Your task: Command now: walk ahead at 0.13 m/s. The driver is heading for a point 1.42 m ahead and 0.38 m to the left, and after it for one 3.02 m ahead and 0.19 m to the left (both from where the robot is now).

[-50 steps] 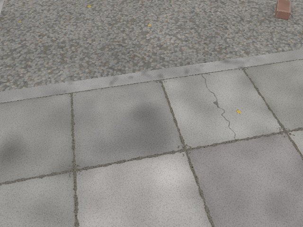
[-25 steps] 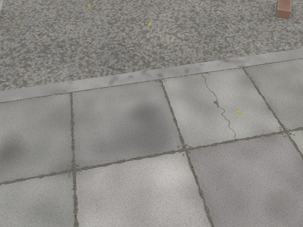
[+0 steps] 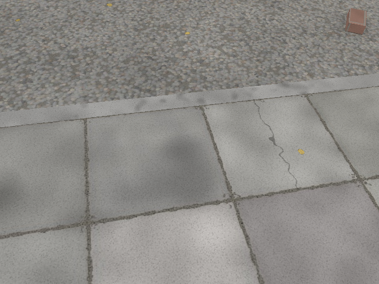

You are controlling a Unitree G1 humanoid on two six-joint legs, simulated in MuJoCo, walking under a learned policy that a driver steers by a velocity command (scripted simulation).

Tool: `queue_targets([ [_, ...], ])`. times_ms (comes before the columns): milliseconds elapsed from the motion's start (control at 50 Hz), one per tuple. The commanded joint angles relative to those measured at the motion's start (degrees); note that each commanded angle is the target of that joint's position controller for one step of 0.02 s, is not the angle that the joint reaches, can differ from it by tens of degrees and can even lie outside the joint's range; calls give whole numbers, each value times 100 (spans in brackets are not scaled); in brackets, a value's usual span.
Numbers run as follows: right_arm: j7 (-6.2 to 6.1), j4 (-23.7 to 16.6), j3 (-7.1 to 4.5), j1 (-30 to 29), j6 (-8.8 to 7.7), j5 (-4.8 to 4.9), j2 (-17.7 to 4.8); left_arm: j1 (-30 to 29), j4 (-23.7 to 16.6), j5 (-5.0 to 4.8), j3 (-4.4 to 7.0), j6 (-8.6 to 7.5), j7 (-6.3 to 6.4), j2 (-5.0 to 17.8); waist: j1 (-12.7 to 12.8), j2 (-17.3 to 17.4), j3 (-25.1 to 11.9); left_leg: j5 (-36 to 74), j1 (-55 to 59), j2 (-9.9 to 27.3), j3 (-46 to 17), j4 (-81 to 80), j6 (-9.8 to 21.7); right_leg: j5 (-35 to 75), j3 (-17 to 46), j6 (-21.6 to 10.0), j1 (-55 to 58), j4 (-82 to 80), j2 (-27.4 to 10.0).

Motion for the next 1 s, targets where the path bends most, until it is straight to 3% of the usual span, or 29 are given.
queue_targets([
  [20,-40,77,-1,814,27,-9,-451,-22,-275,13,-70,-49,-34,-80,0,513,703,2800,604,1797,-1900,-1609,682,110,164,25,-1482,932,-242],
  [80,-109,77,148,641,-78,-8,-308,66,-177,-42,-79,10,-32,-71,207,590,277,4994,670,1361,-927,-1207,461,667,32,134,-790,374,-155],
  [140,-144,186,197,810,-52,2,-364,-253,-237,-130,-117,76,38,-52,134,862,158,5563,768,1201,-620,-906,320,875,-123,127,-494,-369,-2],
  [180,-164,234,210,888,-4,7,-362,-468,-254,-151,-147,110,89,-126,45,995,165,5270,744,1199,-663,-794,326,1013,-157,113,-319,-819,5],
  [220,-160,270,207,865,53,41,-357,-500,-239,-147,-183,85,88,-143,104,857,187,4559,527,1210,-718,-694,275,1740,-135,58,167,-1524,-75],
  [240,-148,269,187,835,66,56,-387,-403,-196,-124,-187,55,90,-62,162,686,166,3913,307,1144,-737,-654,166,2448,-6,27,608,-1866,-204],
  [260,-132,235,169,900,61,49,-399,-300,-177,-81,-152,7,99,178,100,455,82,2977,20,974,-729,-632,66,3401,304,-6,1074,-1868,-528],
  [280,-120,293,157,1277,73,70,-273,-263,-139,-83,-107,-20,95,417,-111,37,61,2107,-180,747,-668,-776,5,4342,490,-177,1311,-1528,-783],
  [300,-138,415,194,1438,123,79,-94,-390,-133,-111,-119,-10,84,321,-110,-220,145,1621,-48,648,-616,-914,-34,4364,529,-300,1122,-1446,-815],
  [320,-163,435,173,1296,156,58,-180,-483,-153,-117,-146,4,70,154,-43,-156,358,1643,63,621,-617,-901,-38,4109,511,-252,868,-1530,-739],
  [360,-159,404,129,1077,188,53,-302,-471,-142,-106,-164,9,104,106,-4,-52,344,2130,372,675,-634,-829,-44,3966,465,-185,708,-1679,-645],
  [420,-147,429,140,1030,220,60,-246,-420,-91,-149,-145,-8,152,175,-46,129,226,2340,622,730,-621,-874,-96,3924,442,-164,759,-1762,-606],
  [560,-171,503,151,878,294,61,-260,-352,-19,-130,-149,-3,157,166,-56,309,284,2144,778,766,-598,-979,-116,3724,456,-170,701,-1942,-593],
  [1000,-160,627,241,856,276,59,-178,-65,172,-113,-176,46,118,48,5,281,551,1089,393,803,-683,-1272,-95,2762,502,-106,628,-2326,-544],
])
Keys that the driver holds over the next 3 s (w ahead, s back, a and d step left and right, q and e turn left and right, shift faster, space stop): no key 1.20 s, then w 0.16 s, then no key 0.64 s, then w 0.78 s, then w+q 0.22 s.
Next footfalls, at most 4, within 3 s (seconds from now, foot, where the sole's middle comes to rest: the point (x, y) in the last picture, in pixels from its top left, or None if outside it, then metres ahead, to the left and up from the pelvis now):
0.26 right None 0.13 -0.11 -0.77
1.52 right None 0.21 -0.13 -0.77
1.80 left None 0.20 0.07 -0.77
2.40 left None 0.37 0.10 -0.77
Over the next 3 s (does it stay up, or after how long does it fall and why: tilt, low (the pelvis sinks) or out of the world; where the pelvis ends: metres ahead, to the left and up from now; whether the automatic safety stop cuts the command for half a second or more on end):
stays up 0.58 -0.01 -0.01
